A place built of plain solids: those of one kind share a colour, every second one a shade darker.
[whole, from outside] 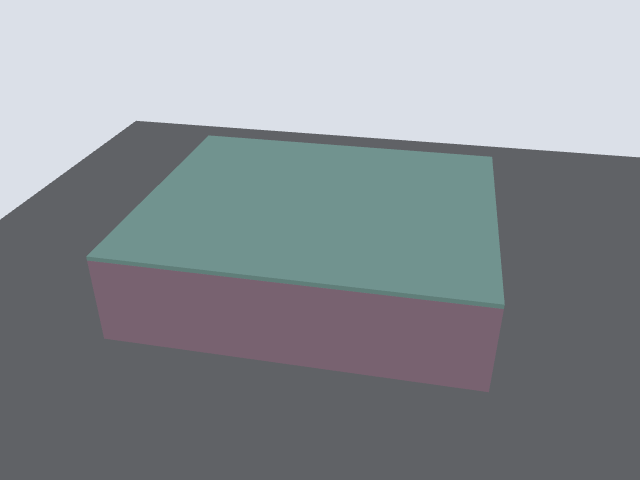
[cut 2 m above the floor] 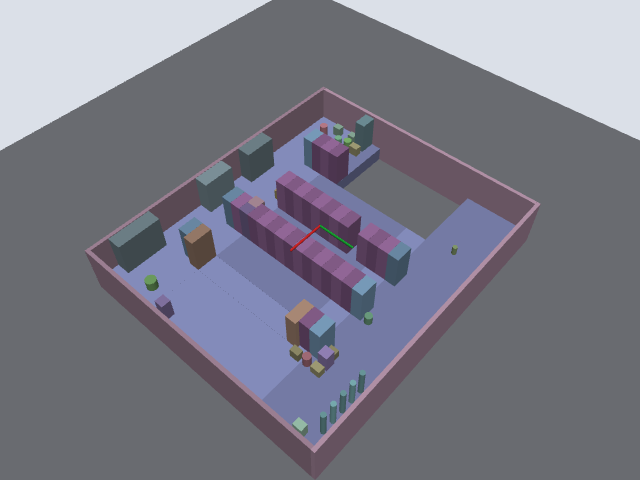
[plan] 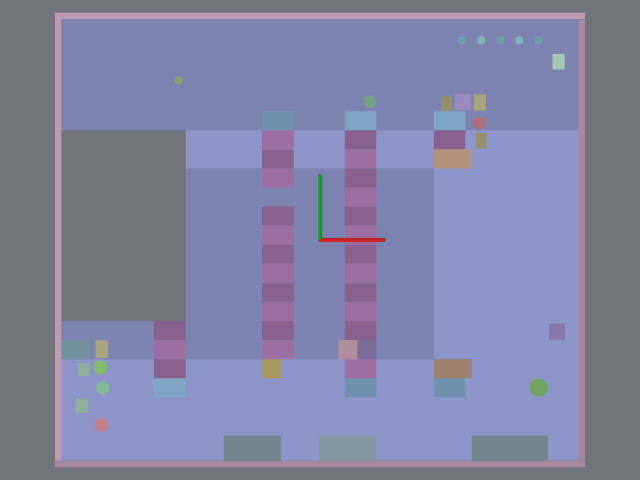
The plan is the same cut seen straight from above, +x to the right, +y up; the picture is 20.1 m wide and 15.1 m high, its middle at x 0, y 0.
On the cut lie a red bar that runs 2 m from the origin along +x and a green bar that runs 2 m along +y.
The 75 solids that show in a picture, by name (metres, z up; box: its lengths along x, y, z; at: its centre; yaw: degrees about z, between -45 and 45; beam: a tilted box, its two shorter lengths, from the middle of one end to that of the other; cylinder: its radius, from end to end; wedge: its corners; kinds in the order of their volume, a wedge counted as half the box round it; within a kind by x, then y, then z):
{
 "floor_1": {"box": [11.71, 4.4, 0.87], "at": [-2.28, -4.75, 0.39]},
 "floor_2": {"box": [7.8, 13.9, 0.87], "at": [-0.33, 0.0, 0.39]},
 "floor_3": {"box": [16.28, 3.2, 0.87], "at": [0.0, -5.35, 0.39]},
 "floor_4": {"box": [16.28, 3.5, 0.87], "at": [0.0, 5.2, 0.39]},
 "floor_5": {"box": [12.37, 4.7, 0.87], "at": [1.96, 4.6, 0.39]},
 "floor_6": {"box": [1.2, 6.0, 0.87], "at": [4.17, -0.75, 0.39]},
 "floor_7": {"box": [3.37, 13.9, 0.87], "at": [6.46, 0.0, 0.39]},
 "wall_1": {"box": [0.2, 13.9, 4.14], "at": [-8.24, 0.0, 2.02]},
 "wall_2": {"box": [16.68, 0.2, 4.14], "at": [0.0, -7.05, 2.02]},
 "wall_3": {"box": [16.68, 0.2, 4.14], "at": [0.0, 7.05, 2.02]},
 "wall_4": {"box": [0.2, 13.9, 4.14], "at": [8.24, 0.0, 2.02]},
 "roof_1": {"box": [16.68, 14.3, 0.2], "at": [0.0, 0.0, 4.19]},
 "rack_1": {"box": [1.0, 0.6, 2.2], "at": [-4.73, -4.05, 1.92]},
 "rack_2": {"box": [1.0, 0.6, 2.2], "at": [-4.73, -3.45, 1.92]},
 "rack_3": {"box": [1.0, 0.6, 2.2], "at": [-4.73, -2.85, 1.92]},
 "rack_4": {"box": [1.0, 0.6, 2.2], "at": [-1.33, -3.45, 1.92]},
 "rack_5": {"box": [1.0, 0.6, 2.2], "at": [-1.33, -2.85, 1.92]},
 "rack_6": {"box": [1.0, 0.6, 2.2], "at": [-1.33, -2.25, 1.92]},
 "rack_7": {"box": [1.0, 0.6, 2.2], "at": [-1.33, -1.65, 1.92]},
 "rack_8": {"box": [1.0, 0.6, 2.2], "at": [-1.33, -1.05, 1.92]},
 "rack_9": {"box": [1.0, 0.6, 2.2], "at": [-1.33, -0.45, 1.92]},
 "rack_10": {"box": [1.0, 0.6, 2.2], "at": [-1.33, 0.15, 1.92]},
 "rack_11": {"box": [1.0, 0.6, 2.2], "at": [-1.33, 0.75, 1.92]},
 "rack_12": {"box": [1.0, 0.6, 2.2], "at": [-1.33, 1.95, 1.92]},
 "rack_13": {"box": [1.0, 0.6, 2.2], "at": [-1.33, 2.55, 1.92]},
 "rack_14": {"box": [1.0, 0.6, 2.2], "at": [-1.33, 3.15, 1.92]},
 "rack_15": {"box": [1.0, 0.6, 2.2], "at": [1.27, -4.05, 1.92]},
 "rack_16": {"box": [1.0, 0.6, 2.2], "at": [1.27, -2.85, 1.92]},
 "rack_17": {"box": [1.0, 0.6, 2.2], "at": [1.27, -2.25, 1.92]},
 "rack_18": {"box": [1.0, 0.6, 2.2], "at": [1.27, -1.65, 1.92]},
 "rack_19": {"box": [1.0, 0.6, 2.2], "at": [1.27, -1.05, 1.92]},
 "rack_20": {"box": [1.0, 0.6, 2.2], "at": [1.27, -0.45, 1.92]},
 "rack_21": {"box": [1.0, 0.6, 2.2], "at": [1.27, 0.15, 1.92]},
 "rack_22": {"box": [1.0, 0.6, 2.2], "at": [1.27, 0.75, 1.92]},
 "rack_23": {"box": [1.0, 0.6, 2.2], "at": [1.27, 1.35, 1.92]},
 "rack_24": {"box": [1.0, 0.6, 2.2], "at": [1.27, 1.95, 1.92]},
 "rack_25": {"box": [1.0, 0.6, 2.2], "at": [1.27, 2.55, 1.92]},
 "rack_26": {"box": [1.0, 0.6, 2.2], "at": [1.27, 3.15, 1.92]},
 "rack_27": {"box": [1.0, 0.6, 2.2], "at": [4.07, 3.15, 1.92]},
 "cooler_1": {"box": [1.8, 0.8, 2.0], "at": [-2.13, -6.55, 1.83]},
 "cooler_2": {"box": [1.8, 0.8, 1.99], "at": [0.87, -6.55, 1.82]},
 "cooler_3": {"box": [2.4, 0.8, 1.97], "at": [5.97, -6.55, 1.81]},
 "endcab_1": {"box": [1.0, 0.6, 2.2], "at": [-4.73, -4.65, 1.92]},
 "endcab_2": {"box": [1.0, 0.6, 2.2], "at": [-1.33, 3.75, 1.92]},
 "endcab_3": {"box": [1.0, 0.6, 2.2], "at": [1.27, -4.65, 1.92]},
 "endcab_4": {"box": [1.0, 0.6, 2.2], "at": [1.27, 3.75, 1.92]},
 "endcab_5": {"box": [1.0, 0.6, 2.2], "at": [4.07, -4.65, 1.92]},
 "endcab_6": {"box": [1.0, 0.6, 2.2], "at": [4.07, 3.75, 1.92]},
 "barcab_1": {"box": [1.2, 0.6, 2.2], "at": [4.17, -4.05, 1.92]},
 "barcab_2": {"box": [1.2, 0.6, 2.2], "at": [4.17, 2.55, 1.92]},
 "column_1": {"box": [0.6, 0.6, 3.26], "at": [1.47, -3.45, 2.46]},
 "power_1": {"box": [0.91, 0.6, 1.87], "at": [-7.68, -3.45, 1.76]},
 "blank_1": {"box": [0.6, 0.6, 2.2], "at": [0.87, -3.45, 1.92]},
 "cart_1": {"box": [0.51, 0.52, 1.01], "at": [4.49, 4.34, 1.33]},
 "cart_2": {"box": [0.5, 0.52, 1.1], "at": [7.46, -2.88, 1.37]},
 "gasbottle_1": {"cylinder": 0.13, "from": [4.47, 6.28, 0.82], "to": [4.47, 6.28, 2.42]},
 "gasbottle_2": {"cylinder": 0.13, "from": [5.07, 6.28, 0.82], "to": [5.07, 6.28, 2.42]},
 "gasbottle_3": {"cylinder": 0.13, "from": [5.67, 6.28, 0.82], "to": [5.67, 6.28, 2.42]},
 "gasbottle_4": {"cylinder": 0.13, "from": [6.27, 6.28, 0.82], "to": [6.27, 6.28, 2.42]},
 "gasbottle_5": {"cylinder": 0.13, "from": [6.87, 6.28, 0.82], "to": [6.87, 6.28, 2.42]},
 "case_1": {"box": [0.4, 0.55, 0.54], "at": [-6.87, -3.44, 1.09]},
 "case_2": {"box": [0.34, 0.45, 0.49], "at": [3.99, 4.29, 1.07]},
 "case_3": {"box": [0.38, 0.52, 0.47], "at": [5.03, 4.32, 1.06]},
 "case_4": {"box": [0.34, 0.49, 0.54], "at": [5.07, 3.12, 1.1]},
 "carton_1": {"box": [0.39, 0.46, 0.58], "at": [-7.5, -5.21, 1.12]},
 "carton_2": {"box": [0.37, 0.4, 0.65], "at": [-7.43, -4.08, 1.15]},
 "carton_3": {"box": [0.39, 0.49, 0.77], "at": [7.51, 5.6, 1.21]},
 "reel_1": {"cylinder": 0.22, "from": [-6.91, -4.01, 0.82], "to": [-6.91, -4.01, 1.42]},
 "reel_2": {"cylinder": 0.29, "from": [6.88, -4.64, 0.82], "to": [6.88, -4.64, 1.37]},
 "panelstack_1": {"box": [0.6, 0.6, 0.6], "at": [-1.53, -4.05, 1.12]},
 "bin_1": {"cylinder": 0.22, "from": [-6.88, -5.82, 0.82], "to": [-6.88, -5.82, 1.54]},
 "bin_2": {"cylinder": 0.21, "from": [5.0, 3.69, 0.82], "to": [5.0, 3.69, 1.43]},
 "vacuum_1": {"cylinder": 0.21, "from": [-6.83, -4.65, 0.82], "to": [-6.83, -4.65, 1.31]},
 "vacuum_2": {"cylinder": 0.2, "from": [1.56, 4.35, 0.82], "to": [1.56, 4.35, 1.32]},
 "cone_1": {"cylinder": 0.13, "from": [-4.44, 5.02, 0.82], "to": [-4.44, 5.02, 1.31]}
}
